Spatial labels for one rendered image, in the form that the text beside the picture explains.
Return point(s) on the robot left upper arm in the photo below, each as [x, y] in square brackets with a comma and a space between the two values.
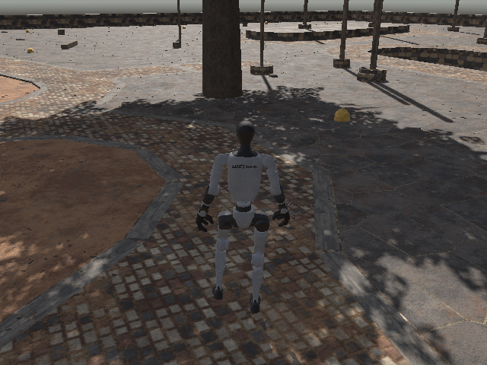
[216, 173]

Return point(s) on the robot right upper arm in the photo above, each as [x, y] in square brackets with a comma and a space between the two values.
[272, 172]

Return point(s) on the left robot forearm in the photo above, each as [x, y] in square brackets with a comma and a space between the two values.
[206, 203]

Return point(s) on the robot left hand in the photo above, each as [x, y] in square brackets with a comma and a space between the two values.
[200, 220]

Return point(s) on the robot right thigh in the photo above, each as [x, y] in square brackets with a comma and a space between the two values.
[261, 229]

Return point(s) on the robot right hand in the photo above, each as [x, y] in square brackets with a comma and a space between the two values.
[286, 217]

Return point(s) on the right robot foot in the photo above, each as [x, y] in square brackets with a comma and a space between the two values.
[254, 306]

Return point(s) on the right robot forearm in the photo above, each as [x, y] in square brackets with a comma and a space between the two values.
[281, 202]

